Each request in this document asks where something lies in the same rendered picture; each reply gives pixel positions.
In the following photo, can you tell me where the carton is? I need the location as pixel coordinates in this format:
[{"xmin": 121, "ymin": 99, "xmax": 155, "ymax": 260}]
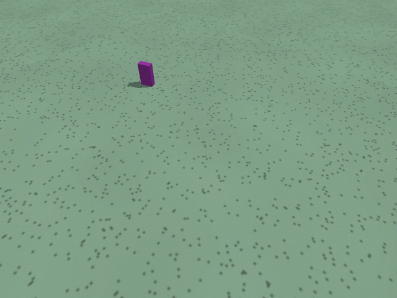
[{"xmin": 138, "ymin": 61, "xmax": 155, "ymax": 87}]

